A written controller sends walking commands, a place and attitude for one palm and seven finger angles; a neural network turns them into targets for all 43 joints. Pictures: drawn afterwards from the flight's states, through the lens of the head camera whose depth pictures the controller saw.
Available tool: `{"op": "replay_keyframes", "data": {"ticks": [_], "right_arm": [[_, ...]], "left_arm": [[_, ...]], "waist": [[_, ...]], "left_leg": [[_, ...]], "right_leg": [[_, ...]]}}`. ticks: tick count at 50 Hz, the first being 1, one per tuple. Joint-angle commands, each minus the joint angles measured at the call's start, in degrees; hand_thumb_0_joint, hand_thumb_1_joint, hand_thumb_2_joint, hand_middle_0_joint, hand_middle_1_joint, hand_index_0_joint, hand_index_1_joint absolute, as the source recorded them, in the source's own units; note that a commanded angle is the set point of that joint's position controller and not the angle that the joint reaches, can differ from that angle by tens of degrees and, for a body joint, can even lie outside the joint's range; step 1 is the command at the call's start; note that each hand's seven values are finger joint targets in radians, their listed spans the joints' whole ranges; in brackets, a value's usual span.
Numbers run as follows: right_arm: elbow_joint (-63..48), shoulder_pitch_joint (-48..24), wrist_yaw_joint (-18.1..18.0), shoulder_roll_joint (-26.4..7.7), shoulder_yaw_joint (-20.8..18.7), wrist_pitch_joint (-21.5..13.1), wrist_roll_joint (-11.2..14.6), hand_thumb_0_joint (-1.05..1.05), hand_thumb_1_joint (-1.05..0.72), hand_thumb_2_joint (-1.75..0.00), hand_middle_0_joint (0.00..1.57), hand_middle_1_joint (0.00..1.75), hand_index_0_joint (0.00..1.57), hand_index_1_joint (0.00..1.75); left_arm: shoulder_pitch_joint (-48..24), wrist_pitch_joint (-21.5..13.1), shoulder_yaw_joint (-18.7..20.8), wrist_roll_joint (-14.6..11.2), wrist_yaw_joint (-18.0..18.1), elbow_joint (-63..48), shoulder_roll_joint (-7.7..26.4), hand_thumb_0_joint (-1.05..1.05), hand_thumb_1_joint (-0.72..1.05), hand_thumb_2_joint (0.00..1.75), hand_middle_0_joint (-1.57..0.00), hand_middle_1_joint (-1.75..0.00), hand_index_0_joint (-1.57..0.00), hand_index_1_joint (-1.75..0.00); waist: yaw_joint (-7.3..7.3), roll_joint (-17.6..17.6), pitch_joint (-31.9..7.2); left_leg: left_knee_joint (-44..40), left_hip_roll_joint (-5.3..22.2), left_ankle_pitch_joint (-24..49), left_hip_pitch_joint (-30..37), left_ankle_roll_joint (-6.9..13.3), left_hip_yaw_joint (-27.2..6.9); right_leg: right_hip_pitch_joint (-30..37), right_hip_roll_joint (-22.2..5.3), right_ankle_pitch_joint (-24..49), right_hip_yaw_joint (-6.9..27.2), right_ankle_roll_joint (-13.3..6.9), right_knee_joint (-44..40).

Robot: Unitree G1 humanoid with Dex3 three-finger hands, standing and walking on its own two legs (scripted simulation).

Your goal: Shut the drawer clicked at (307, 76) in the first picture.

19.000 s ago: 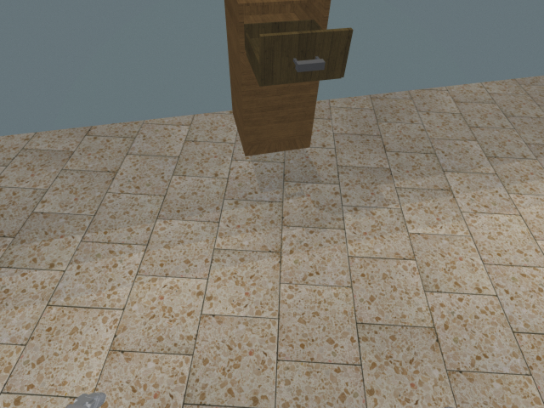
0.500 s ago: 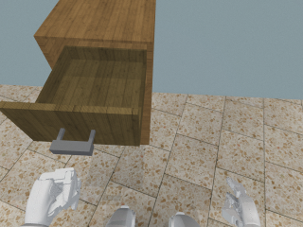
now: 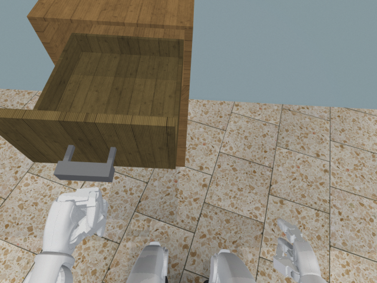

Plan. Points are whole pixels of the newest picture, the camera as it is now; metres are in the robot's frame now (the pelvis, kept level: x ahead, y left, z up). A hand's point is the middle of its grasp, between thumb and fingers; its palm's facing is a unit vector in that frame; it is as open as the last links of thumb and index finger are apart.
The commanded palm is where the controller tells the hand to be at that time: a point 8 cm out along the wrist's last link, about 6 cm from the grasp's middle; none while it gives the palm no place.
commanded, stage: bring the fist close to the handle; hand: left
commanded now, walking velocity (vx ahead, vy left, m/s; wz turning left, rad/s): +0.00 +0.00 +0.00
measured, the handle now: (88, 161) +0.34 +0.22 +0.04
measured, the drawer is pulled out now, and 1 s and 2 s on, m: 0.28 0.27 0.14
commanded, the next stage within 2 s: push the drawer shut in 0.24 s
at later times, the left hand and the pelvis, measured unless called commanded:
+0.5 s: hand (101, 215) +0.24 +0.17 +0.04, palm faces +0.00 -1.00 -0.05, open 3.3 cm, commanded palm +0.23 +0.23 +0.04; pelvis +0.00 +0.00 +0.00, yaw +0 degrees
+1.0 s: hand (104, 197) +0.27 +0.18 +0.03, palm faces -0.01 -1.00 -0.05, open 2.9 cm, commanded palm +0.28 +0.23 +0.04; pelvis -0.01 +0.00 +0.00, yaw +1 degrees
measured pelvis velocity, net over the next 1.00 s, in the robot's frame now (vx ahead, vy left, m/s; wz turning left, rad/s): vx -0.01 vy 0.00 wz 0.01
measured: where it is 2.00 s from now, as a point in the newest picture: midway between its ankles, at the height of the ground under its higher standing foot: outside the picture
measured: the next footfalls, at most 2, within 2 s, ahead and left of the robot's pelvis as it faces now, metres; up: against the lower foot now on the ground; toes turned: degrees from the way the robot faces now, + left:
none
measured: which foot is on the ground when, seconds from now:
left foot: down 0.00-1.00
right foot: down 0.00-1.00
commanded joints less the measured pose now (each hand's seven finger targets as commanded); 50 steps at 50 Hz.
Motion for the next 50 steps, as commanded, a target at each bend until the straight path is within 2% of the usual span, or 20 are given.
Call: {"op": "replay_keyframes", "data": {"ticks": [1, 5, 8, 10, 12, 13, 16, 18, 20, 26, 27, 29, 31, 32, 35, 36, 42, 45, 48, 50], "right_arm": [[-8.90, -1.14, -0.69, -7.77, -3.67, -2.28, 0.34, 0.00, -0.90, -0.90, 0.20, 0.30, 0.20, 0.30], [-8.79, -1.22, -0.95, -8.00, -3.57, -2.09, 0.07, 0.00, -0.90, -0.90, 0.20, 0.30, 0.20, 0.30], [-9.01, -1.05, -1.02, -8.11, -3.44, -2.40, 0.01, 0.00, -0.90, -0.90, 0.20, 0.30, 0.20, 0.30], [-9.07, -0.73, -1.11, -8.17, -3.39, -2.55, -0.06, 0.00, -0.90, -0.90, 0.20, 0.30, 0.20, 0.30], [-8.86, -0.49, -1.07, -8.00, -3.54, -2.48, 0.02, 0.00, -0.90, -0.90, 0.20, 0.30, 0.20, 0.30], [-9.29, -0.58, -0.96, -7.99, -3.43, -2.39, 0.05, 0.00, -0.90, -0.90, 0.20, 0.30, 0.20, 0.30], [-9.23, -0.63, -0.87, -7.90, -3.45, -2.04, 0.17, 0.00, -0.90, -0.90, 0.20, 0.30, 0.20, 0.30], [-9.21, -0.65, -0.93, -7.91, -3.52, -1.87, 0.20, 0.00, -0.90, -0.90, 0.20, 0.30, 0.20, 0.30], [-8.38, -0.37, -1.19, -8.24, -3.31, -1.69, 0.06, 0.00, -0.90, -0.90, 0.20, 0.30, 0.20, 0.30], [-7.87, 0.24, -1.18, -8.64, -3.19, -2.28, -0.01, 0.00, -0.90, -0.90, 0.20, 0.30, 0.20, 0.30], [-8.03, 0.26, -1.07, -8.69, -3.17, -2.26, 0.05, 0.00, -0.90, -0.90, 0.20, 0.30, 0.20, 0.30], [-7.83, 0.29, -0.97, -8.94, -3.12, -2.05, 0.16, 0.00, -0.90, -0.90, 0.20, 0.30, 0.20, 0.30], [-7.79, 0.32, -0.89, -8.92, -2.95, -2.02, 0.06, 0.00, -0.90, -0.90, 0.20, 0.30, 0.20, 0.30], [-7.74, 0.50, -0.85, -8.86, -3.03, -1.79, 0.13, 0.00, -0.90, -0.90, 0.20, 0.30, 0.20, 0.30], [-6.99, 0.69, -0.99, -9.35, -2.81, -1.73, -0.01, 0.00, -0.90, -0.90, 0.20, 0.30, 0.20, 0.30], [-6.73, 0.63, -1.00, -9.41, -2.94, -1.77, 0.02, 0.00, -0.90, -0.90, 0.20, 0.30, 0.20, 0.30], [-5.37, 0.67, -1.06, -9.72, -2.90, -2.30, -0.19, 0.00, -0.90, -0.90, 0.20, 0.30, 0.20, 0.30], [-4.47, 0.66, -1.31, -10.07, -2.66, -2.36, -0.11, 0.00, -0.90, -0.90, 0.20, 0.30, 0.20, 0.30], [-4.06, 0.45, -1.39, -10.07, -2.54, -2.37, -0.04, 0.00, -0.90, -0.90, 0.20, 0.30, 0.20, 0.30], [-3.73, 0.66, -1.66, -10.56, -2.50, -2.13, 0.02, 0.00, -0.90, -0.90, 0.20, 0.30, 0.20, 0.30]], "left_arm": [[3.18, -3.04, 2.00, -0.61, 0.38, -12.11, 4.17, 0.00, 0.90, 0.90, -1.40, -1.60, -1.40, -1.60], [1.17, -3.45, 2.21, -0.11, 1.01, -10.72, 4.74, 0.00, 0.90, 0.90, -1.40, -1.60, -1.40, -1.60], [0.21, -4.78, 2.99, -0.32, 0.94, -11.66, 5.48, 0.00, 0.90, 0.90, -1.40, -1.60, -1.40, -1.60], [-0.70, -5.30, 2.28, -0.28, 0.85, -12.75, 5.49, 0.00, 0.90, 0.90, -1.40, -1.60, -1.40, -1.60], [1.35, -5.28, 3.78, -0.57, 0.66, -12.43, 6.36, 0.00, 0.90, 0.90, -1.40, -1.60, -1.40, -1.60], [1.75, -4.94, 2.07, -0.56, 0.40, -12.31, 4.87, 0.00, 0.90, 0.90, -1.40, -1.60, -1.40, -1.60], [2.25, -3.99, 2.38, -0.66, 0.12, -12.51, 5.14, 0.00, 0.90, 0.90, -1.40, -1.60, -1.40, -1.60], [2.28, -3.53, 2.70, -0.75, 0.17, -12.50, 5.32, 0.00, 0.90, 0.90, -1.40, -1.60, -1.40, -1.60], [-2.30, -3.29, 3.64, -0.52, 0.38, -10.64, 6.76, 0.00, 0.90, 0.90, -1.40, -1.60, -1.40, -1.60], [-5.55, -4.08, 4.36, -1.27, -0.43, -9.75, 6.78, 0.00, 0.90, 0.90, -1.40, -1.60, -1.40, -1.60], [-5.31, -3.72, 3.52, -1.34, -0.79, -9.48, 6.29, 0.00, 0.90, 0.90, -1.40, -1.60, -1.40, -1.60], [-6.69, -2.88, 4.43, -1.53, -0.97, -8.55, 7.29, 0.00, 0.90, 0.90, -1.40, -1.60, -1.40, -1.60], [-7.95, -2.50, 3.70, -1.24, -1.07, -8.89, 7.07, 0.00, 0.90, 0.90, -1.40, -1.60, -1.40, -1.60], [-7.32, -1.98, 4.51, -1.43, -0.95, -7.49, 7.28, 0.00, 0.90, 0.90, -1.40, -1.60, -1.40, -1.60], [-13.23, -1.88, 4.21, -1.29, -0.43, -6.03, 7.31, 0.00, 0.90, 0.90, -1.40, -1.60, -1.40, -1.60], [-14.14, -2.33, 4.91, -1.16, -0.27, -5.92, 7.81, 0.00, 0.90, 0.90, -1.40, -1.60, -1.40, -1.60], [-20.98, -4.08, 3.47, -0.65, 0.11, -4.88, 7.35, 0.00, 0.90, 0.90, -1.40, -1.60, -1.40, -1.60], [-27.55, -3.97, 1.91, -0.12, 0.31, -3.02, 7.20, 0.00, 0.90, 0.90, -1.40, -1.60, -1.40, -1.60], [-30.48, -3.75, 1.56, 0.05, 0.33, -2.07, 6.96, 0.00, 0.90, 0.90, -1.40, -1.60, -1.40, -1.60], [-31.61, -3.08, 3.99, 0.12, 0.51, 0.16, 9.51, 0.00, 0.90, 0.90, -1.40, -1.60, -1.40, -1.60]], "waist": [[-0.02, 1.13, -15.72], [-0.62, -0.44, -12.80], [-0.05, 1.33, -13.90], [-0.35, 1.97, -14.84], [0.53, 2.63, -16.00], [0.06, 1.95, -15.53], [0.36, 2.83, -16.06], [0.12, 2.22, -15.62], [-1.07, 0.80, -13.27], [-0.45, 2.43, -17.16], [-0.41, 3.51, -17.05], [-0.40, 2.06, -16.93], [-0.29, 3.81, -17.81], [-0.17, 2.77, -17.23], [-1.66, 1.11, -15.45], [-1.29, 2.48, -15.64], [-1.95, 3.30, -17.10], [-3.41, 2.69, -15.57], [-2.81, 3.72, -17.59], [-2.70, 2.31, -17.96]], "left_leg": [[-11.69, -0.81, 17.94, 14.44, 0.42, -2.96], [-11.24, -0.87, 13.60, 11.69, 0.52, -3.22], [-11.23, -1.00, 12.60, 12.03, 0.38, -3.05], [-11.09, -0.86, 14.14, 13.01, 0.50, -3.23], [-11.09, -0.89, 16.00, 13.89, 0.32, -2.93], [-11.21, -0.98, 16.00, 13.74, 0.41, -2.92], [-11.36, -1.00, 16.93, 13.93, 0.40, -2.93], [-11.14, -1.04, 16.78, 13.66, 0.43, -2.75], [-10.29, -0.91, 14.79, 11.49, 0.60, -2.92], [-10.06, -0.89, 17.55, 13.68, 0.55, -2.75], [-10.42, -0.94, 17.84, 14.28, 0.44, -2.72], [-10.66, -0.93, 17.08, 13.32, 0.51, -2.70], [-10.97, -0.91, 18.67, 14.78, 0.51, -2.87], [-11.22, -0.92, 18.41, 14.33, 0.46, -2.74], [-10.65, -0.81, 17.01, 12.92, 0.71, -3.01], [-10.79, -0.76, 16.64, 13.55, 0.49, -2.97], [-10.87, -0.77, 15.05, 14.83, 0.50, -3.39], [-11.13, -0.71, 11.32, 14.13, 0.69, -3.89], [-11.79, -0.95, 10.43, 15.50, 0.57, -3.94], [-11.85, -0.84, 9.60, 14.49, 0.69, -3.94]], "right_leg": [[10.53, 0.67, 16.24, 3.79, 1.40, -11.00], [8.53, 0.85, 11.92, 3.99, 1.39, -11.43], [8.29, 0.70, 10.54, 4.24, 1.22, -11.34], [8.06, 0.79, 11.86, 4.08, 1.14, -10.82], [9.39, 0.74, 13.91, 4.30, 1.05, -10.80], [9.44, 0.71, 14.18, 4.17, 1.21, -10.98], [10.12, 0.75, 15.05, 4.06, 1.13, -10.83], [10.32, 0.76, 15.44, 4.26, 1.29, -11.16], [8.96, 1.04, 13.57, 4.50, 1.36, -11.45], [9.87, 0.86, 16.08, 4.59, 1.25, -10.77], [9.93, 0.77, 16.40, 4.53, 1.24, -10.94], [11.08, 0.78, 15.96, 4.76, 1.36, -11.44], [10.71, 0.71, 17.12, 4.46, 1.18, -11.01], [11.36, 0.80, 17.13, 4.52, 1.26, -11.41], [9.79, 0.90, 15.91, 4.34, 1.42, -11.40], [9.05, 0.86, 15.22, 4.48, 1.36, -11.46], [7.32, 0.64, 12.98, 4.56, 1.25, -11.46], [5.04, 0.62, 9.81, 4.55, 1.34, -11.85], [5.67, 0.42, 9.15, 4.75, 1.27, -12.28], [6.20, 0.61, 8.42, 4.78, 1.29, -12.41]]}}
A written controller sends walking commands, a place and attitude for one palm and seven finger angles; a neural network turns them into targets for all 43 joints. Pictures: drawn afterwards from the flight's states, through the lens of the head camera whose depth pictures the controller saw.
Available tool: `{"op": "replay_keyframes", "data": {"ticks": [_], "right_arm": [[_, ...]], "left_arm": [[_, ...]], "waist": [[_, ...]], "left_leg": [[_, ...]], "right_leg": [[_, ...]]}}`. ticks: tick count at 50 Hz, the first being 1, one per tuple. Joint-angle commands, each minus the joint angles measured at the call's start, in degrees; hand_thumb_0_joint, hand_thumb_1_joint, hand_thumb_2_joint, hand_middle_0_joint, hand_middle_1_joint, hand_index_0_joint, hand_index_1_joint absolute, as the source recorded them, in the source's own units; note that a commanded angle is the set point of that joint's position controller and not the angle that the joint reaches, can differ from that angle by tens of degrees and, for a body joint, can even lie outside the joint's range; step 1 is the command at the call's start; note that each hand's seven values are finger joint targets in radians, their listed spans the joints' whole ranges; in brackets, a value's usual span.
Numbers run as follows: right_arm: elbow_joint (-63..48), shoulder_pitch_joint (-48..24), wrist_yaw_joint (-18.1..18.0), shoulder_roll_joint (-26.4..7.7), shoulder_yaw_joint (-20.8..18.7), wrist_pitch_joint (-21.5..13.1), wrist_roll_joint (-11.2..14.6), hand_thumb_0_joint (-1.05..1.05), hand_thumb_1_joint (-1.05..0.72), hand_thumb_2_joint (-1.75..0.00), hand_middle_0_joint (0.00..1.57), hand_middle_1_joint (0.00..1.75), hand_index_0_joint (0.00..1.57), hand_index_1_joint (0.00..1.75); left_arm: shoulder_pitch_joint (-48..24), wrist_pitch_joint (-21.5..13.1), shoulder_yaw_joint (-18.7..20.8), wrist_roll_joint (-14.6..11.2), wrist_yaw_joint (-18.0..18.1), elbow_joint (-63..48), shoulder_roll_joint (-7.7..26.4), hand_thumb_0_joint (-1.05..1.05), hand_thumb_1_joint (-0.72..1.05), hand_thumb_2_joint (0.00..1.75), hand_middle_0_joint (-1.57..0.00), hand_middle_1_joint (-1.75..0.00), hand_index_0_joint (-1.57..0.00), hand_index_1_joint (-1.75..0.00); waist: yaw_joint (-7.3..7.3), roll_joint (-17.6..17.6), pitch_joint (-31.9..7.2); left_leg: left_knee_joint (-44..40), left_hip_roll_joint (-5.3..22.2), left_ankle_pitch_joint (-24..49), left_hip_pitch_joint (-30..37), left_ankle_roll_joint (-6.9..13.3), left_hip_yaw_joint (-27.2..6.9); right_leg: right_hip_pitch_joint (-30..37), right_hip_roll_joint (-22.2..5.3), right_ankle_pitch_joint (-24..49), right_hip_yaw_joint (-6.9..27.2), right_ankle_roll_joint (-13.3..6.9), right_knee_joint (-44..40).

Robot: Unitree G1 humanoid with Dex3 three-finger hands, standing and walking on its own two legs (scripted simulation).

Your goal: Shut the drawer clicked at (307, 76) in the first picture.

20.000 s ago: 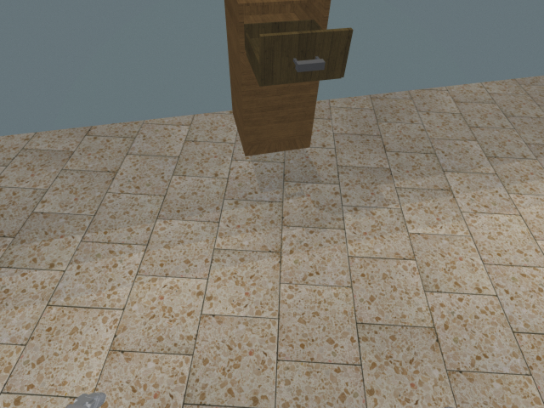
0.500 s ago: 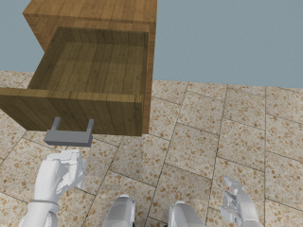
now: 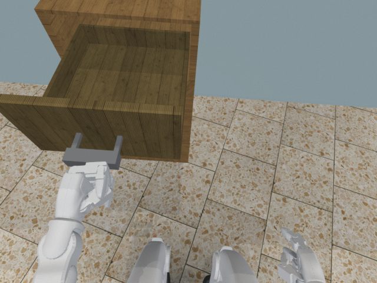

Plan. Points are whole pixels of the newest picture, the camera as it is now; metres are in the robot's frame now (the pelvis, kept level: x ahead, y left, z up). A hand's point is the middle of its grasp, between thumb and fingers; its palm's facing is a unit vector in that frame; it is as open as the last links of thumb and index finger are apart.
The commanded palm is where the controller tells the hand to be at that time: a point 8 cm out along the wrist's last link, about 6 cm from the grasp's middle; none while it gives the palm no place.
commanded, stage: push the drawer shut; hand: left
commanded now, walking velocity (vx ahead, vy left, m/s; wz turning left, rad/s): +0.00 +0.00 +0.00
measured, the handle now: (96, 148) +0.37 +0.22 +0.04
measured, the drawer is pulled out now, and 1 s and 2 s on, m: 0.27 0.14 0.02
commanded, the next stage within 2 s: none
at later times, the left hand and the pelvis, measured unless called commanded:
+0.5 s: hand (116, 151) +0.37 +0.18 +0.04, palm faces -0.02 -1.00 -0.05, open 3.0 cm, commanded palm +0.36 +0.23 +0.04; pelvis +0.00 +0.00 +0.01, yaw -1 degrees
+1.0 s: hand (122, 129) +0.42 +0.17 +0.04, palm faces -0.01 -1.00 -0.05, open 3.0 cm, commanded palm +0.41 +0.23 +0.04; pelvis +0.00 +0.01 +0.01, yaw -2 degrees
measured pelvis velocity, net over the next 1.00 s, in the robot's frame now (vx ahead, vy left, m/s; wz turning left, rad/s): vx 0.00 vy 0.01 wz -0.03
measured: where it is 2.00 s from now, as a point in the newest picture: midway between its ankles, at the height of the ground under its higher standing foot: outside the picture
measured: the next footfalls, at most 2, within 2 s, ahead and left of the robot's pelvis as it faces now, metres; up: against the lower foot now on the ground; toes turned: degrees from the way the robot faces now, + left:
none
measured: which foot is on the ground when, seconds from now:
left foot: down 0.00-1.00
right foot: down 0.00-1.00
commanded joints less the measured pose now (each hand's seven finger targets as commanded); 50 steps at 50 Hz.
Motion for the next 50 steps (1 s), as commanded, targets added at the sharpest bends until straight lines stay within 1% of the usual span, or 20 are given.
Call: {"op": "replay_keyframes", "data": {"ticks": [1, 6, 7, 12, 15, 16, 19, 20, 22, 25, 30, 31, 32, 35, 37, 38, 43, 45, 48, 50], "right_arm": [[-6.82, 0.18, -1.14, -8.22, -3.25, -2.35, 0.38, 0.00, -0.90, -0.90, 0.20, 0.30, 0.20, 0.30], [-5.95, 0.15, -1.41, -8.34, -2.89, -2.11, 0.59, 0.00, -0.90, -0.90, 0.20, 0.30, 0.20, 0.30], [-5.64, 0.42, -1.45, -8.50, -2.82, -1.97, 0.59, 0.00, -0.90, -0.90, 0.20, 0.30, 0.20, 0.30], [-5.03, 0.98, -1.45, -8.49, -2.68, -1.68, 0.64, 0.00, -0.90, -0.90, 0.20, 0.30, 0.20, 0.30], [-4.75, 1.57, -1.28, -8.68, -2.70, -1.41, 0.54, 0.00, -0.90, -0.90, 0.20, 0.30, 0.20, 0.30], [-4.61, 1.86, -1.20, -8.77, -2.81, -1.22, 0.58, 0.00, -0.90, -0.90, 0.20, 0.30, 0.20, 0.30], [-4.33, 2.37, -0.88, -8.79, -2.99, -0.68, 0.58, 0.00, -0.90, -0.90, 0.20, 0.30, 0.20, 0.30], [-4.05, 2.89, -0.92, -9.01, -3.03, -0.60, 0.54, 0.00, -0.90, -0.90, 0.20, 0.30, 0.20, 0.30], [-3.91, 3.24, -0.62, -8.96, -3.14, -0.27, 0.46, 0.00, -0.90, -0.90, 0.20, 0.30, 0.20, 0.30], [-3.37, 4.20, -0.46, -9.32, -3.38, 0.21, 0.38, 0.00, -0.90, -0.90, 0.20, 0.30, 0.20, 0.30], [-2.60, 5.59, -0.09, -9.57, -3.73, 1.18, 0.13, 0.00, -0.90, -0.90, 0.20, 0.30, 0.20, 0.30], [-2.28, 5.72, 0.00, -9.35, -3.77, 1.38, 0.10, 0.00, -0.90, -0.90, 0.20, 0.30, 0.20, 0.30], [-2.06, 5.92, -0.06, -9.58, -3.92, 1.58, 0.09, 0.00, -0.90, -0.90, 0.20, 0.30, 0.20, 0.30], [-1.75, 6.45, 0.06, -9.52, -3.79, 2.00, -0.11, 0.00, -0.90, -0.90, 0.20, 0.30, 0.20, 0.30], [-1.33, 6.59, -0.02, -9.54, -3.81, 2.43, -0.06, 0.00, -0.90, -0.90, 0.20, 0.30, 0.20, 0.30], [-1.45, 6.40, 0.04, -9.29, -3.70, 2.53, -0.05, 0.00, -0.90, -0.90, 0.20, 0.30, 0.20, 0.30], [-0.81, 7.35, 0.13, -9.34, -3.65, 3.11, -0.20, 0.00, -0.90, -0.90, 0.20, 0.30, 0.20, 0.30], [-0.73, 7.75, 0.22, -9.30, -3.56, 3.29, -0.22, 0.00, -0.90, -0.90, 0.20, 0.30, 0.20, 0.30], [0.02, 8.02, 0.14, -9.38, -3.47, 3.72, -0.33, 0.00, -0.90, -0.90, 0.20, 0.30, 0.20, 0.30], [-0.10, 8.36, 0.07, -9.48, -3.39, 3.84, -0.37, 0.00, -0.90, -0.90, 0.20, 0.30, 0.20, 0.30]], "left_arm": [[-19.29, -2.33, 2.41, -0.60, 0.36, -9.51, 6.73, 0.00, 0.90, 0.90, -1.40, -1.60, -1.40, -1.60], [-25.37, -1.50, 3.30, -0.71, 0.64, -5.40, 7.46, 0.00, 0.90, 0.90, -1.40, -1.60, -1.40, -1.60], [-27.08, -1.29, 4.34, -0.81, 0.84, -4.04, 8.55, 0.00, 0.90, 0.90, -1.40, -1.60, -1.40, -1.60], [-32.39, -1.53, 6.46, -0.84, 0.87, 0.88, 10.42, 0.00, 0.90, 0.90, -1.40, -1.60, -1.40, -1.60], [-34.40, -1.83, 6.26, -0.95, 0.55, 3.93, 9.99, 0.00, 0.90, 0.90, -1.40, -1.60, -1.40, -1.60], [-34.54, -2.03, 7.53, -0.71, 0.53, 4.89, 11.01, 0.00, 0.90, 0.90, -1.40, -1.60, -1.40, -1.60], [-36.47, -2.21, 6.66, -0.62, 0.52, 7.39, 9.96, 0.00, 0.90, 0.90, -1.40, -1.60, -1.40, -1.60], [-37.38, -2.41, 7.84, -0.60, 0.62, 8.73, 11.18, 0.00, 0.90, 0.90, -1.40, -1.60, -1.40, -1.60], [-38.67, -3.03, 7.49, -0.44, 0.57, 8.89, 10.56, 0.00, 0.90, 0.90, -1.40, -1.60, -1.40, -1.60], [-41.12, -3.60, 7.77, -0.02, 0.65, 11.20, 11.25, 0.00, 0.90, 0.90, -1.40, -1.60, -1.40, -1.60], [-43.94, -4.43, 7.43, 0.86, 1.11, 13.01, 10.98, 0.00, 0.90, 0.90, -1.40, -1.60, -1.40, -1.60], [-44.88, -4.40, 6.47, 0.98, 1.08, 14.09, 9.49, 0.00, 0.90, 0.90, -1.40, -1.60, -1.40, -1.60], [-45.45, -4.69, 8.50, 0.91, 1.35, 14.03, 11.80, 0.00, 0.90, 0.90, -1.40, -1.60, -1.40, -1.60], [-47.82, -5.13, 8.27, 1.30, 1.36, 15.32, 11.93, 0.00, 0.90, 0.90, -1.40, -1.60, -1.40, -1.60], [-48.62, -5.32, 9.25, 1.46, 1.20, 17.71, 12.78, 0.00, 0.90, 0.90, -1.40, -1.60, -1.40, -1.60], [-49.99, -5.55, 8.70, 1.38, 1.15, 17.76, 12.16, 0.00, 0.90, 0.90, -1.40, -1.60, -1.40, -1.60], [-53.03, -6.31, 10.25, 1.39, 0.85, 19.63, 13.93, 0.00, 0.90, 0.90, -1.40, -1.60, -1.40, -1.60], [-54.28, -6.33, 9.71, 1.32, 0.58, 21.17, 13.53, 0.00, 0.90, 0.90, -1.40, -1.60, -1.40, -1.60], [-58.34, -6.58, 11.17, 1.50, 0.40, 24.27, 15.26, 0.00, 0.90, 0.90, -1.40, -1.60, -1.40, -1.60], [-59.06, -6.85, 12.23, 1.60, -0.02, 25.62, 16.79, 0.00, 0.90, 0.90, -1.40, -1.60, -1.40, -1.60]], "waist": [[-3.72, 1.46, -17.68], [-3.62, 3.33, -17.58], [-3.82, 2.16, -17.29], [-3.44, 2.92, -18.31], [-3.85, 2.02, -18.68], [-3.19, 2.62, -19.23], [-3.77, 2.42, -19.06], [-3.99, 1.18, -18.78], [-3.55, 3.27, -19.82], [-4.27, 1.79, -19.97], [-4.33, 3.62, -21.61], [-4.99, 2.89, -21.49], [-4.42, 2.48, -22.24], [-4.64, 4.23, -22.42], [-4.96, 1.78, -22.28], [-5.05, 3.84, -21.69], [-4.98, 3.18, -24.18], [-5.60, 3.83, -23.36], [-6.34, 2.22, -22.58], [-5.96, 3.73, -23.01]], "left_leg": [[-11.64, -0.46, 7.13, 15.19, 0.65, -2.85], [-12.62, -0.49, 5.47, 16.08, 0.41, -2.80], [-12.72, -0.39, 4.99, 15.50, 0.42, -2.89], [-12.71, -0.54, 6.17, 14.91, 0.32, -2.00], [-12.81, -0.39, 7.26, 15.32, 0.44, -2.15], [-13.26, -0.28, 8.06, 16.11, 0.12, -2.27], [-13.26, -0.29, 9.10, 16.51, 0.14, -1.89], [-13.25, -0.12, 9.27, 16.13, 0.21, -2.29], [-13.72, -0.18, 10.65, 17.83, -0.12, -2.21], [-13.52, 0.06, 11.53, 18.17, -0.03, -2.54], [-13.81, 0.37, 15.54, 21.95, -0.50, -3.26], [-13.63, 0.30, 15.78, 22.00, -0.38, -3.01], [-13.43, 0.43, 16.01, 21.56, -0.42, -2.85], [-13.32, 0.31, 16.61, 21.98, -0.47, -2.89], [-13.26, 0.38, 16.13, 21.12, -0.42, -2.78], [-13.34, 0.22, 15.82, 21.08, -0.44, -2.39], [-12.93, 0.32, 18.09, 21.99, -0.46, -2.58], [-12.78, 0.31, 18.08, 21.87, -0.34, -2.62], [-12.30, 0.19, 15.92, 19.63, -0.07, -2.26], [-12.05, 0.10, 15.84, 19.20, -0.04, -2.00]], "right_leg": [[7.48, 0.96, 6.63, 5.96, 1.39, -12.65], [7.10, 0.84, 5.56, 6.07, 1.30, -13.43], [7.36, 0.91, 5.19, 6.09, 1.36, -13.59], [9.55, 0.79, 5.76, 7.02, 1.33, -14.30], [9.56, 0.97, 6.66, 6.89, 1.39, -14.23], [9.66, 0.95, 7.42, 6.59, 1.26, -13.90], [9.86, 0.88, 8.61, 6.78, 1.43, -14.33], [9.61, 1.05, 8.71, 6.58, 1.37, -14.00], [9.49, 0.94, 10.01, 6.28, 1.32, -13.70], [9.02, 1.11, 10.76, 6.11, 1.31, -13.33], [7.37, 1.24, 13.35, 5.37, 1.06, -12.48], [7.37, 1.19, 13.78, 5.53, 1.32, -12.93], [8.24, 1.14, 14.20, 5.76, 1.33, -12.83], [7.77, 1.25, 14.46, 5.69, 1.17, -12.50], [8.29, 1.25, 14.38, 5.88, 1.40, -12.86], [8.08, 1.18, 14.26, 6.05, 1.37, -13.12], [9.26, 1.30, 16.25, 6.15, 1.37, -12.68], [8.48, 1.52, 16.15, 6.05, 1.29, -12.69], [8.91, 1.47, 15.00, 6.63, 1.59, -13.28], [9.23, 1.55, 15.07, 6.90, 1.42, -13.04]]}}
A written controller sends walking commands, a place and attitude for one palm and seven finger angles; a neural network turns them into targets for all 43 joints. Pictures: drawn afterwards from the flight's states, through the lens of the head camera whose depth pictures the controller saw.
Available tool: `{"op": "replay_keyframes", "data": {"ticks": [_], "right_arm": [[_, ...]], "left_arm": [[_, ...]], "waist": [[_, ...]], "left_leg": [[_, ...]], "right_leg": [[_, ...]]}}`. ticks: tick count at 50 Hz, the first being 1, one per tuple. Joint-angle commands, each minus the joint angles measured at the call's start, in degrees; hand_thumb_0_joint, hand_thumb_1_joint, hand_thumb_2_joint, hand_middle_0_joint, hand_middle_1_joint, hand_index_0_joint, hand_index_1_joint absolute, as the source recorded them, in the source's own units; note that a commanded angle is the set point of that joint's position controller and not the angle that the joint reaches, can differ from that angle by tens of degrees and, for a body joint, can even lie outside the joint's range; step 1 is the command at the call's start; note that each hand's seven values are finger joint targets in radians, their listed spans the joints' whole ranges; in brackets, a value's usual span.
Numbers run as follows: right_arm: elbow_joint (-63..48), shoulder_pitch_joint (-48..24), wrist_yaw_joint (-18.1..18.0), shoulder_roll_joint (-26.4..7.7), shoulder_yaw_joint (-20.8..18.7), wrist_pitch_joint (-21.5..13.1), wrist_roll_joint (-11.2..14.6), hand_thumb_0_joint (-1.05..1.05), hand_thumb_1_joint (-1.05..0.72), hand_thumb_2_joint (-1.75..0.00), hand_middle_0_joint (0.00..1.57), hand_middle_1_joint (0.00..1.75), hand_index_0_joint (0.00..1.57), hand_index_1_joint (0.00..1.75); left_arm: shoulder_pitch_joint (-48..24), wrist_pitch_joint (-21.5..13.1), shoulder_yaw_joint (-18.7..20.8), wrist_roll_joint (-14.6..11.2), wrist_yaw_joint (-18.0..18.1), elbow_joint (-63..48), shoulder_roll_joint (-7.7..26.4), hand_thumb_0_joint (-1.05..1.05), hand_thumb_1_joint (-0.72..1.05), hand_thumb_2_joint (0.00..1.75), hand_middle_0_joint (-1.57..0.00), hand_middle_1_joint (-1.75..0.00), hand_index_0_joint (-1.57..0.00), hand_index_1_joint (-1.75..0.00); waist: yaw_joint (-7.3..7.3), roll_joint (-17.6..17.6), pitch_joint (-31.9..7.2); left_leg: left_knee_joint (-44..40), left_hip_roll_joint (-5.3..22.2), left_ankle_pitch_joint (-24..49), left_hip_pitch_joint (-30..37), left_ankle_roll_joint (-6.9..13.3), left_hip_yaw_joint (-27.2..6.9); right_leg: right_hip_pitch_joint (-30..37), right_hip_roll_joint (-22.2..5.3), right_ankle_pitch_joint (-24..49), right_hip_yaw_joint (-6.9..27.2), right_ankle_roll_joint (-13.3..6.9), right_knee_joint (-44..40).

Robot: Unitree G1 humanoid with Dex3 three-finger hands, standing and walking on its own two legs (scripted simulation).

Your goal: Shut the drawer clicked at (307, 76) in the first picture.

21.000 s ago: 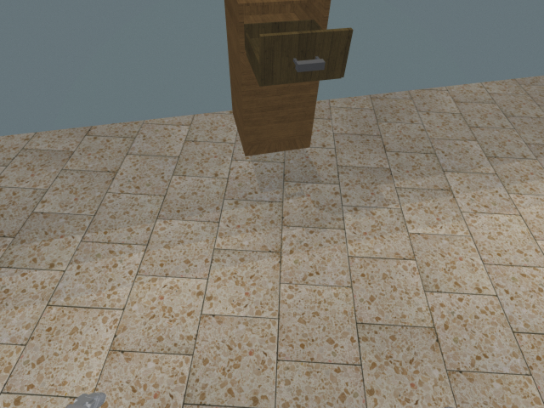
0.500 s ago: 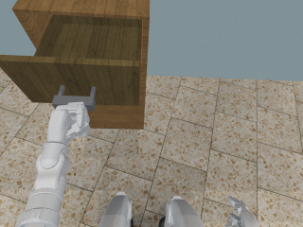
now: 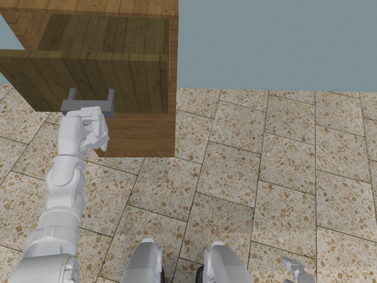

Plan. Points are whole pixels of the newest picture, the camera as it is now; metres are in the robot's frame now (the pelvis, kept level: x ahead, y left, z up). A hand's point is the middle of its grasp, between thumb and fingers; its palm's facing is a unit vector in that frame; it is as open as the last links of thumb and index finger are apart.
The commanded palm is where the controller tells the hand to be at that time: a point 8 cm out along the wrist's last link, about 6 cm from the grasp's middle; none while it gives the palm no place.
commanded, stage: push the drawer shut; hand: left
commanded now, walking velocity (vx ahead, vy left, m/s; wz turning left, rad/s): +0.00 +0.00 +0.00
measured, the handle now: (90, 100) +0.49 +0.22 +0.03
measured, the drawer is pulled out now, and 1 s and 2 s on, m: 0.14 0.02 0.00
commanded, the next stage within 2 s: pull the fist back off the drawer in 1.40 s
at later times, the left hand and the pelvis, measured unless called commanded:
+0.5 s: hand (106, 108) +0.47 +0.19 +0.03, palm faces +0.01 -1.00 -0.04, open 3.0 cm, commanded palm +0.47 +0.23 +0.03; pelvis -0.01 +0.00 -0.01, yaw -1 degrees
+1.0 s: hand (110, 87) +0.53 +0.19 +0.03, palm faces +0.03 -1.00 -0.03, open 3.2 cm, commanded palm +0.53 +0.22 +0.03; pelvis -0.01 +0.01 -0.02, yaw -2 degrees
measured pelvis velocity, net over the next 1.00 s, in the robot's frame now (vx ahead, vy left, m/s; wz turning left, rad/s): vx -0.01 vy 0.01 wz -0.04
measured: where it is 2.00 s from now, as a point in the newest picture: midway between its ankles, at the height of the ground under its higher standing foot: outside the picture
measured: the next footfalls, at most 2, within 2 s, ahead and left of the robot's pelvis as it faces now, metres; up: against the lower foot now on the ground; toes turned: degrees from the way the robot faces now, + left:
none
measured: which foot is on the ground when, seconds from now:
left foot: down 0.00-1.00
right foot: down 0.00-1.00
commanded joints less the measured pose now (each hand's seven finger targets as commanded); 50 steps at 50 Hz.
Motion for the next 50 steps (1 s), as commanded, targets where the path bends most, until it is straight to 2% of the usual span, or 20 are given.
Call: {"op": "replay_keyframes", "data": {"ticks": [1, 4, 11, 12, 15, 17, 18, 25, 28, 29, 31, 32, 33, 36, 40, 41, 42, 44, 46, 50], "right_arm": [[-4.20, 5.61, -1.01, -9.79, -3.70, -1.09, -0.01, 0.00, -0.90, -0.90, 0.20, 0.30, 0.20, 0.30], [-3.64, 6.02, -0.93, -9.79, -3.74, -0.97, -0.13, 0.00, -0.90, -0.90, 0.20, 0.30, 0.20, 0.30], [-3.02, 7.64, -0.79, -10.30, -3.58, -0.29, -0.42, 0.00, -0.90, -0.90, 0.20, 0.30, 0.20, 0.30], [-2.81, 7.75, -0.74, -10.18, -3.44, -0.12, -0.43, 0.00, -0.90, -0.90, 0.20, 0.30, 0.20, 0.30], [-2.72, 8.55, -0.87, -10.64, -3.18, 0.09, -0.64, 0.00, -0.90, -0.90, 0.20, 0.30, 0.20, 0.30], [-2.91, 8.95, -0.88, -10.80, -3.20, 0.38, -0.66, 0.00, -0.90, -0.90, 0.20, 0.30, 0.20, 0.30], [-2.91, 9.22, -0.73, -10.63, -3.13, 0.46, -0.61, 0.00, -0.90, -0.90, 0.20, 0.30, 0.20, 0.30], [-2.60, 11.05, -0.32, -11.20, -2.96, 1.07, -0.98, 0.00, -0.90, -0.90, 0.20, 0.30, 0.20, 0.30], [-2.09, 11.58, -0.19, -11.35, -2.91, 1.40, -0.97, 0.00, -0.90, -0.90, 0.20, 0.30, 0.20, 0.30], [-1.88, 12.04, -0.23, -11.70, -2.91, 1.49, -1.13, 0.00, -0.90, -0.90, 0.20, 0.30, 0.20, 0.30], [-1.97, 12.50, -0.06, -11.91, -2.91, 1.57, -1.33, 0.00, -0.90, -0.90, 0.20, 0.30, 0.20, 0.30], [-1.74, 12.71, 0.01, -11.79, -2.88, 1.64, -1.35, 0.00, -0.90, -0.90, 0.20, 0.30, 0.20, 0.30], [-1.47, 13.12, -0.07, -12.17, -2.91, 1.68, -1.54, 0.00, -0.90, -0.90, 0.20, 0.30, 0.20, 0.30], [-1.68, 13.82, 0.17, -12.27, -2.78, 1.91, -1.72, 0.00, -0.90, -0.90, 0.20, 0.30, 0.20, 0.30], [-1.37, 14.56, 0.34, -12.37, -2.62, 2.24, -1.97, 0.00, -0.90, -0.90, 0.20, 0.30, 0.20, 0.30], [-1.22, 14.83, 0.39, -12.53, -2.55, 2.42, -2.06, 0.00, -0.90, -0.90, 0.20, 0.30, 0.20, 0.30], [-1.14, 14.84, 0.37, -12.65, -2.48, 2.56, -2.16, 0.00, -0.90, -0.90, 0.20, 0.30, 0.20, 0.30], [-1.12, 15.30, 0.48, -12.71, -2.38, 2.76, -2.33, 0.00, -0.90, -0.90, 0.20, 0.30, 0.20, 0.30], [-0.91, 15.70, 0.65, -12.66, -2.42, 2.74, -2.61, 0.00, -0.90, -0.90, 0.20, 0.30, 0.20, 0.30], [-0.63, 16.60, 0.78, -12.97, -2.03, 3.07, -2.86, 0.00, -0.90, -0.90, 0.20, 0.30, 0.20, 0.30]], "left_arm": [[-26.82, -4.03, 4.47, -0.90, 0.17, -8.98, 13.17, 0.00, 0.90, 0.90, -1.40, -1.60, -1.40, -1.60], [-31.18, -4.54, 3.43, -0.84, -0.16, -7.00, 12.15, 0.00, 0.90, 0.90, -1.40, -1.60, -1.40, -1.60], [-36.01, -5.14, 6.13, -0.47, -1.12, -1.70, 16.10, 0.00, 0.90, 0.90, -1.40, -1.60, -1.40, -1.60], [-37.64, -4.89, 5.42, -0.39, -1.29, 0.13, 15.52, 0.00, 0.90, 0.90, -1.40, -1.60, -1.40, -1.60], [-40.54, -4.90, 8.01, -0.18, -1.45, 2.49, 19.42, 0.00, 0.90, 0.90, -1.40, -1.60, -1.40, -1.60], [-40.94, -4.91, 9.13, 0.06, -1.86, 2.80, 20.97, 0.00, 0.90, 0.90, -1.40, -1.60, -1.40, -1.60], [-41.22, -4.62, 8.55, 0.06, -2.14, 3.86, 20.08, 0.00, 0.90, 0.90, -1.40, -1.60, -1.40, -1.60], [-44.88, -4.22, 10.98, 0.39, -2.59, 4.99, 24.10, 0.00, 0.90, 0.90, -1.40, -1.60, -1.40, -1.60], [-47.67, -3.49, 8.94, 0.97, -2.21, 7.42, 22.04, 0.00, 0.90, 0.90, -1.40, -1.60, -1.40, -1.60], [-48.24, -3.50, 10.65, 1.35, -1.91, 7.78, 24.47, 0.00, 0.90, 0.90, -1.40, -1.60, -1.40, -1.60], [-50.24, -3.74, 10.27, 2.11, -1.72, 7.21, 24.62, 0.00, 0.90, 0.90, -1.40, -1.60, -1.40, -1.60], [-51.14, -3.42, 9.49, 2.23, -1.58, 8.44, 23.69, 0.00, 0.90, 0.90, -1.40, -1.60, -1.40, -1.60], [-52.10, -3.45, 10.80, 2.32, -1.27, 8.53, 25.44, 0.00, 0.90, 0.90, -1.40, -1.60, -1.40, -1.60], [-52.08, -3.32, 10.99, 2.90, -1.19, 9.26, 25.82, 0.00, 0.90, 0.90, -1.40, -1.60, -1.40, -1.60], [-56.25, -3.05, 9.85, 3.62, -1.05, 9.49, 25.82, 0.00, 0.90, 0.90, -1.40, -1.60, -1.40, -1.60], [-55.67, -2.73, 11.10, 3.91, -0.69, 10.62, 26.98, 0.00, 0.90, 0.90, -1.40, -1.60, -1.40, -1.60], [-57.26, -2.67, 10.92, 4.18, -0.49, 10.35, 27.59, 0.00, 0.90, 0.90, -1.40, -1.60, -1.40, -1.60], [-58.06, -2.21, 11.06, 4.68, -0.04, 11.44, 27.85, 0.00, 0.90, 0.90, -1.40, -1.60, -1.40, -1.60], [-60.12, -2.53, 9.95, 5.10, 0.16, 10.18, 26.78, 0.00, 0.90, 0.90, -1.40, -1.60, -1.40, -1.60], [-62.02, -1.67, 11.22, 5.84, 0.83, 13.43, 29.17, 0.00, 0.90, 0.90, -1.40, -1.60, -1.40, -1.60]], "waist": [[-2.43, 4.33, -24.34], [-3.16, 5.60, -24.76], [-3.48, 5.54, -26.79], [-4.24, 5.17, -25.23], [-4.49, 4.78, -24.63], [-4.19, 5.70, -27.13], [-4.48, 5.66, -26.94], [-4.82, 8.29, -28.45], [-6.80, 7.28, -26.06], [-6.30, 7.35, -25.97], [-6.56, 9.46, -28.36], [-7.35, 9.48, -27.37], [-7.57, 8.43, -27.39], [-7.26, 10.15, -29.19], [-8.50, 11.77, -29.18], [-8.14, 11.93, -29.23], [-8.69, 12.28, -28.90], [-9.13, 11.23, -28.82], [-9.38, 14.01, -30.72], [-10.56, 12.02, -28.46]], "left_leg": [[-8.46, -0.40, 14.63, 19.13, -0.64, -4.15], [-8.25, -0.37, 14.18, 20.21, -0.71, -4.48], [-7.18, -0.40, 14.54, 18.76, -0.36, -4.30], [-7.12, -0.44, 12.85, 17.43, -0.24, -4.22], [-6.19, -0.60, 11.39, 13.93, 0.20, -3.96], [-5.82, -0.52, 13.06, 14.61, 0.17, -3.70], [-5.83, -0.49, 12.98, 14.65, 0.16, -3.79], [-5.36, -0.08, 15.29, 15.44, 0.21, -4.36], [-5.29, 0.15, 13.55, 14.99, 0.36, -4.71], [-5.43, 0.28, 13.20, 14.76, 0.21, -5.04], [-5.16, 0.29, 14.57, 16.89, 0.16, -5.55], [-5.16, 0.34, 14.06, 16.90, 0.17, -5.66], [-4.95, 0.45, 13.95, 16.55, 0.25, -5.87], [-4.99, 0.55, 16.02, 18.38, 0.10, -6.25], [-4.73, 0.74, 16.49, 19.28, 0.05, -6.96], [-4.60, 0.85, 17.00, 19.32, -0.04, -7.03], [-4.52, 0.96, 17.20, 19.50, -0.13, -7.24], [-4.36, 0.98, 16.41, 18.59, 0.00, -7.34], [-4.33, 1.13, 18.58, 21.73, -0.29, -8.02], [-3.78, 1.20, 17.00, 18.45, 0.14, -7.99]], "right_leg": [[8.32, 0.90, 12.76, 4.68, 0.72, -9.40], [6.61, 0.86, 11.84, 4.52, 0.72, -9.37], [7.23, 1.17, 12.39, 5.02, 0.77, -8.94], [6.89, 1.24, 11.00, 5.11, 0.87, -9.35], [7.93, 1.46, 10.08, 5.86, 0.80, -9.23], [8.67, 1.41, 11.55, 6.07, 0.84, -9.00], [8.20, 1.51, 11.38, 5.86, 0.86, -8.96], [7.78, 1.89, 12.91, 5.52, 0.66, -8.15], [4.80, 1.93, 11.03, 5.16, 0.99, -8.76], [4.68, 1.99, 10.46, 4.92, 0.83, -8.41], [2.99, 2.08, 10.93, 4.59, 0.66, -7.61], [2.02, 2.10, 10.46, 4.40, 0.72, -7.86], [2.00, 2.10, 10.39, 4.38, 0.80, -7.81], [1.42, 2.19, 11.38, 3.97, 0.61, -7.36], [-0.46, 2.29, 11.31, 3.64, 0.48, -6.86], [-0.82, 2.29, 11.53, 3.49, 0.49, -6.81], [-1.32, 2.27, 11.57, 3.45, 0.52, -6.75], [-1.37, 2.33, 11.06, 3.38, 0.62, -6.81], [-3.11, 2.25, 11.94, 3.01, 0.44, -6.35], [-3.06, 2.45, 11.10, 3.06, 0.57, -6.50]]}}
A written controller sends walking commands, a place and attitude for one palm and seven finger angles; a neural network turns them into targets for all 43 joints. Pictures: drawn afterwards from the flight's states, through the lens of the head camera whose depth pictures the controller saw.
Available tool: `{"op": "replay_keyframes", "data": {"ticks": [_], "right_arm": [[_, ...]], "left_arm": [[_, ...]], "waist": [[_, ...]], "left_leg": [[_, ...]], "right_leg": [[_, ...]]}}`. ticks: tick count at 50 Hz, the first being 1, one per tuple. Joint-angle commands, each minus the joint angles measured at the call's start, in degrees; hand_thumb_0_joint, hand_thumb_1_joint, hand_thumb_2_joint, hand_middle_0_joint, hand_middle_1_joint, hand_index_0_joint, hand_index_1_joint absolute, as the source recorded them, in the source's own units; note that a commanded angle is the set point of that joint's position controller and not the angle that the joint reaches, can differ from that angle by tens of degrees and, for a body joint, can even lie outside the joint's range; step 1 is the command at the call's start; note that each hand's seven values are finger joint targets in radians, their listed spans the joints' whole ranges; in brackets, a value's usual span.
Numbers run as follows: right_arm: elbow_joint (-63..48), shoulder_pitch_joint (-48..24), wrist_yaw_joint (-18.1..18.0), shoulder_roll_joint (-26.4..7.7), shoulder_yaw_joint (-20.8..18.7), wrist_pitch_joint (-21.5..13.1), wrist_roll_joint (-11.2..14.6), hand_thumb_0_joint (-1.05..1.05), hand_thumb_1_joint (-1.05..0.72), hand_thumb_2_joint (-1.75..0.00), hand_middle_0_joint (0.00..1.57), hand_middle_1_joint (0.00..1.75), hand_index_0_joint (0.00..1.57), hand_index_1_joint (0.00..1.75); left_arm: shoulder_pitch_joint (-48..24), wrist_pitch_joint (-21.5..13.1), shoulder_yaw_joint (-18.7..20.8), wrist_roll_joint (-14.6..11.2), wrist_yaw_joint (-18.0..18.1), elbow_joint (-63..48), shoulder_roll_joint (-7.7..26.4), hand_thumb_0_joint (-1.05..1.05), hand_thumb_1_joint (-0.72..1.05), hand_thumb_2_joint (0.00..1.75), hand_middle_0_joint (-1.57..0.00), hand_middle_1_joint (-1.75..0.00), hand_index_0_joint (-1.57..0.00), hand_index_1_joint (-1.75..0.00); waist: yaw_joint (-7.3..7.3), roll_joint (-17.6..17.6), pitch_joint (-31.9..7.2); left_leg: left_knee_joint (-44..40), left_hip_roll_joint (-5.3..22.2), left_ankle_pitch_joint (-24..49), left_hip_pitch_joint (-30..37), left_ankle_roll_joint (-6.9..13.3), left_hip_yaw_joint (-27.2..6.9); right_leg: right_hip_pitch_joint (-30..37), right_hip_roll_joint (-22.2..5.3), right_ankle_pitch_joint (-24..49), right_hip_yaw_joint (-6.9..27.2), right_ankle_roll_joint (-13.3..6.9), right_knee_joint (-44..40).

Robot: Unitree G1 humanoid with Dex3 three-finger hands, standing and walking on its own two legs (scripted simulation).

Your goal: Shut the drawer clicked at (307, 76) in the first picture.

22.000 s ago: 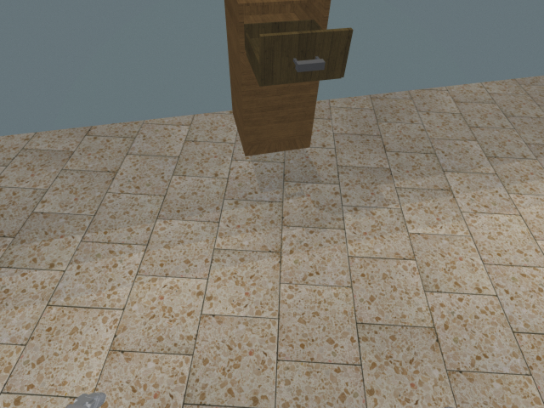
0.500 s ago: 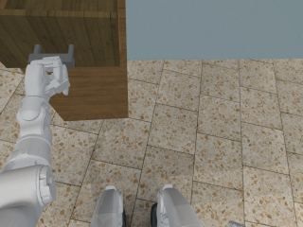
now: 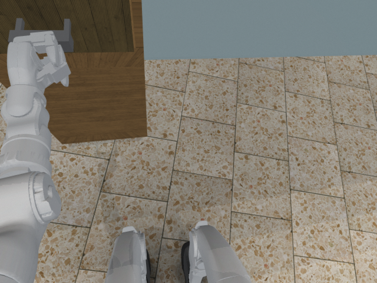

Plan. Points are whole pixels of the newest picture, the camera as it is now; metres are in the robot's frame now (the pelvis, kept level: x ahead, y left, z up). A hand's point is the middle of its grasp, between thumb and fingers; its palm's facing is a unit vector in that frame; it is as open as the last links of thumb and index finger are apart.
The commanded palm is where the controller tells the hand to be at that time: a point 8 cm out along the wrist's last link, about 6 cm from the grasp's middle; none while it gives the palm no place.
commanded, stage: push the drawer shut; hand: left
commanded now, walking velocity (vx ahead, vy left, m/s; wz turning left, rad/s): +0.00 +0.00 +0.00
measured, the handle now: (43, 32) +0.61 +0.24 +0.05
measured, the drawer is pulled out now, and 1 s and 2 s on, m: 0.02 0.00 0.00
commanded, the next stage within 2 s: pull the fist back off the drawer in 0.40 s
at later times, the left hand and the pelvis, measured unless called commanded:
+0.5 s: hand (58, 55) +0.56 +0.21 +0.05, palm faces +0.07 -1.00 -0.05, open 3.0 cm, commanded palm +0.60 +0.22 +0.05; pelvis -0.02 +0.00 -0.02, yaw +0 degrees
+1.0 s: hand (60, 57) +0.56 +0.21 +0.05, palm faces +0.05 -1.00 -0.02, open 2.9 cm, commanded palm +0.54 +0.22 +0.05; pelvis -0.02 +0.01 -0.01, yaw -1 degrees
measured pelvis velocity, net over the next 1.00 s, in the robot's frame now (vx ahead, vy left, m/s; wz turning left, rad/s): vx -0.02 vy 0.01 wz -0.02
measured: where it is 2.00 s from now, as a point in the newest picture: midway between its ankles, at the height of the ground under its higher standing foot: (167, 282)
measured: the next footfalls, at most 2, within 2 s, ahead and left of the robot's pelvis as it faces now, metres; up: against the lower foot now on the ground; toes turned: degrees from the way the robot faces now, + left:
none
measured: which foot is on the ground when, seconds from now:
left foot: down 0.00-1.00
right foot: down 0.00-1.00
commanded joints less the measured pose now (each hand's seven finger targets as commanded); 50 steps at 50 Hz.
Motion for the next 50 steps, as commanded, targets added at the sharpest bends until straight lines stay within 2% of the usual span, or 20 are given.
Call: {"op": "replay_keyframes", "data": {"ticks": [1, 3, 6, 7, 9, 10, 15, 17, 20, 25, 27, 31, 33, 38, 39, 41, 43, 44, 45, 50], "right_arm": [[-1.61, 11.44, -0.78, -11.94, -3.93, -0.29, -0.28, 0.00, -0.90, -0.90, 0.20, 0.30, 0.20, 0.30], [-1.60, 11.95, -0.86, -12.11, -3.71, -0.19, -0.44, 0.00, -0.90, -0.90, 0.20, 0.30, 0.20, 0.30], [-1.40, 12.64, -0.68, -12.14, -3.57, -0.15, -0.67, 0.00, -0.90, -0.90, 0.20, 0.30, 0.20, 0.30], [-1.38, 13.07, -0.75, -12.48, -3.53, -0.01, -0.83, 0.00, -0.90, -0.90, 0.20, 0.30, 0.20, 0.30], [-1.22, 13.38, -0.68, -12.11, -3.56, -0.04, -0.76, 0.00, -0.90, -0.90, 0.20, 0.30, 0.20, 0.30], [-1.01, 13.77, -0.72, -12.34, -3.64, -0.08, -0.87, 0.00, -0.90, -0.90, 0.20, 0.30, 0.20, 0.30], [-0.40, 13.97, -1.10, -12.57, -3.05, -0.70, -0.85, 0.00, -0.90, -0.90, 0.20, 0.30, 0.20, 0.30], [-0.19, 14.14, -1.44, -12.86, -2.75, -1.05, -0.87, 0.00, -0.90, -0.90, 0.20, 0.30, 0.20, 0.30], [0.21, 14.17, -1.40, -12.77, -2.76, -1.83, -1.00, 0.00, -0.90, -0.90, 0.20, 0.30, 0.20, 0.30], [0.69, 13.76, -1.97, -13.33, -1.96, -3.31, -0.80, 0.00, -0.90, -0.90, 0.20, 0.30, 0.20, 0.30], [0.37, 13.63, -2.18, -13.49, -1.63, -3.64, -0.64, 0.00, -0.90, -0.90, 0.20, 0.30, 0.20, 0.30], [-0.13, 13.54, -2.06, -13.35, -1.54, -4.20, -0.61, 0.00, -0.90, -0.90, 0.20, 0.30, 0.20, 0.30], [-0.41, 13.87, -2.10, -13.54, -1.45, -4.22, -0.67, 0.00, -0.90, -0.90, 0.20, 0.30, 0.20, 0.30], [-1.10, 14.14, -1.46, -13.29, -1.73, -4.06, -0.60, 0.00, -0.90, -0.90, 0.20, 0.30, 0.20, 0.30], [-1.16, 14.35, -1.45, -13.45, -1.89, -3.86, -0.65, 0.00, -0.90, -0.90, 0.20, 0.30, 0.20, 0.30], [-1.45, 14.28, -1.02, -13.30, -2.17, -3.70, -0.61, 0.00, -0.90, -0.90, 0.20, 0.30, 0.20, 0.30], [-1.47, 14.15, -0.79, -13.28, -2.49, -3.30, -0.54, 0.00, -0.90, -0.90, 0.20, 0.30, 0.20, 0.30], [-1.49, 14.11, -0.69, -13.08, -2.60, -3.22, -0.48, 0.00, -0.90, -0.90, 0.20, 0.30, 0.20, 0.30], [-1.56, 14.38, -0.61, -13.12, -2.64, -3.11, -0.54, 0.00, -0.90, -0.90, 0.20, 0.30, 0.20, 0.30], [-2.19, 13.94, -0.01, -12.56, -3.33, -2.22, -0.46, 0.00, -0.90, -0.90, 0.20, 0.30, 0.20, 0.30]], "left_arm": [[-32.47, -3.25, 1.56, -0.26, 1.21, -11.20, 15.43, 0.00, 0.90, 0.90, -1.40, -1.60, -1.40, -1.60], [-34.42, -2.75, 2.42, 0.31, 1.49, -10.68, 17.53, 0.00, 0.90, 0.90, -1.40, -1.60, -1.40, -1.60], [-37.10, -2.16, 0.52, 0.98, 1.46, -9.82, 16.03, 0.00, 0.90, 0.90, -1.40, -1.60, -1.40, -1.60], [-37.38, -1.95, 2.42, 1.31, 1.69, -9.68, 18.79, 0.00, 0.90, 0.90, -1.40, -1.60, -1.40, -1.60], [-40.68, -1.79, 0.28, 1.19, 1.32, -11.31, 16.81, 0.00, 0.90, 0.90, -1.40, -1.60, -1.40, -1.60], [-41.34, -1.77, 1.27, 1.13, 1.40, -11.24, 17.67, 0.00, 0.90, 0.90, -1.40, -1.60, -1.40, -1.60], [-46.25, -0.55, -0.64, 1.50, 1.82, -10.62, 17.82, 0.00, 0.90, 0.90, -1.40, -1.60, -1.40, -1.60], [-47.96, -0.31, -0.26, 1.79, 2.03, -11.00, 19.86, 0.00, 0.90, 0.90, -1.40, -1.60, -1.40, -1.60], [-50.51, -0.32, -3.35, 1.92, 2.04, -12.39, 16.74, 0.00, 0.90, 0.90, -1.40, -1.60, -1.40, -1.60], [-50.55, 1.25, -3.27, 1.90, 2.80, -8.83, 18.21, 0.00, 0.90, 0.90, -1.40, -1.60, -1.40, -1.60], [-49.87, 1.66, -2.55, 1.92, 2.42, -8.05, 20.06, 0.00, 0.90, 0.90, -1.40, -1.60, -1.40, -1.60], [-49.45, 2.26, -3.31, 1.65, 1.79, -7.84, 18.71, 0.00, 0.90, 0.90, -1.40, -1.60, -1.40, -1.60], [-48.68, 2.54, -1.04, 1.46, 1.68, -7.52, 21.61, 0.00, 0.90, 0.90, -1.40, -1.60, -1.40, -1.60], [-45.48, 3.23, -0.22, 1.09, 0.37, -7.97, 21.09, 0.00, 0.90, 0.90, -1.40, -1.60, -1.40, -1.60], [-45.07, 3.09, 1.13, 0.96, 0.36, -9.16, 22.38, 0.00, 0.90, 0.90, -1.40, -1.60, -1.40, -1.60], [-42.63, 2.94, 0.45, 0.72, 0.05, -10.37, 20.14, 0.00, 0.90, 0.90, -1.40, -1.60, -1.40, -1.60], [-39.63, 3.22, 0.33, 0.28, 0.08, -10.40, 18.52, 0.00, 0.90, 0.90, -1.40, -1.60, -1.40, -1.60], [-39.16, 3.46, -0.41, 0.03, 0.18, -10.62, 16.94, 0.00, 0.90, 0.90, -1.40, -1.60, -1.40, -1.60], [-37.60, 3.26, 1.30, 0.10, 0.39, -10.51, 18.28, 0.00, 0.90, 0.90, -1.40, -1.60, -1.40, -1.60], [-31.64, 1.95, 2.32, -0.06, 1.19, -15.06, 17.09, 0.00, 0.90, 0.90, -1.40, -1.60, -1.40, -1.60]], "waist": [[-2.91, 11.57, -29.62], [-3.44, 11.28, -30.05], [-4.65, 13.47, -30.27], [-4.34, 13.37, -31.15], [-5.51, 14.42, -31.89], [-5.57, 14.86, -32.15], [-7.36, 15.52, -31.18], [-7.60, 17.35, -31.61], [-8.47, 20.47, -32.45], [-9.51, 18.75, -29.36], [-8.92, 18.05, -29.20], [-8.88, 18.18, -29.00], [-8.27, 16.92, -28.94], [-6.65, 17.68, -29.95], [-6.19, 16.71, -30.90], [-5.17, 18.54, -31.91], [-4.62, 17.31, -30.68], [-5.02, 15.58, -30.20], [-4.20, 15.40, -30.26], [-1.74, 15.58, -32.97]], "left_leg": [[-8.42, -0.18, 16.52, 28.30, -0.47, -6.51], [-7.87, -0.09, 16.38, 27.29, -0.29, -6.64], [-7.58, 0.10, 17.39, 28.94, -0.47, -7.37], [-7.17, 0.26, 18.03, 28.73, -0.47, -7.48], [-6.73, 0.26, 18.58, 29.43, -0.35, -7.44], [-6.65, 0.38, 18.94, 30.36, -0.43, -8.02], [-6.62, 0.19, 13.23, 27.88, -0.10, -8.24], [-6.79, 0.35, 12.55, 28.25, -0.25, -8.54], [-7.70, 0.52, 12.08, 31.88, -0.71, -10.14], [-8.36, 0.64, 5.04, 27.38, -0.19, -10.00], [-8.26, 0.45, 3.92, 25.21, -0.13, -9.44], [-8.11, 0.36, 3.09, 23.95, -0.04, -9.25], [-7.65, 0.31, 3.53, 22.21, 0.08, -8.76], [-7.49, 0.33, 5.74, 22.69, -0.14, -8.39], [-7.59, 0.49, 6.27, 23.23, -0.15, -8.55], [-8.52, 0.66, 7.88, 26.69, -0.59, -9.43], [-9.38, 0.83, 7.17, 27.50, -0.78, -9.82], [-9.31, 0.74, 7.06, 26.76, -0.54, -9.37], [-9.66, 0.83, 7.76, 27.25, -0.63, -9.70], [-10.55, 0.88, 13.16, 31.64, -1.13, -9.34]], "right_leg": [[6.34, 1.18, 9.61, 4.34, 0.30, -9.07], [6.35, 1.27, 9.56, 4.28, 0.29, -8.67], [3.60, 1.24, 9.85, 3.89, 0.24, -8.25], [3.75, 1.24, 10.16, 3.82, 0.18, -7.85], [3.34, 1.28, 10.65, 3.99, 0.37, -8.11], [2.17, 1.29, 10.72, 3.73, 0.18, -7.73], [0.55, 1.40, 7.50, 3.97, 0.23, -8.10], [-0.33, 1.37, 7.08, 3.80, 0.16, -7.86], [-3.39, 1.24, 6.93, 3.26, -0.13, -7.54], [-3.78, 1.18, 3.74, 3.69, 0.14, -8.35], [-2.07, 1.15, 3.01, 3.94, 0.14, -8.45], [-1.95, 1.19, 2.68, 3.97, 0.05, -8.28], [-0.19, 1.23, 2.78, 4.24, 0.11, -8.33], [0.99, 1.36, 3.74, 4.01, -0.06, -8.07], [1.62, 1.36, 4.04, 3.88, 0.02, -7.89], [0.16, 1.34, 5.00, 3.23, -0.25, -7.45], [-0.04, 1.30, 4.83, 3.01, -0.17, -7.73], [0.59, 1.29, 4.88, 3.15, 0.07, -8.16], [0.88, 1.21, 5.08, 3.01, -0.05, -7.95], [3.17, 1.07, 7.58, 2.83, -0.17, -8.12]]}}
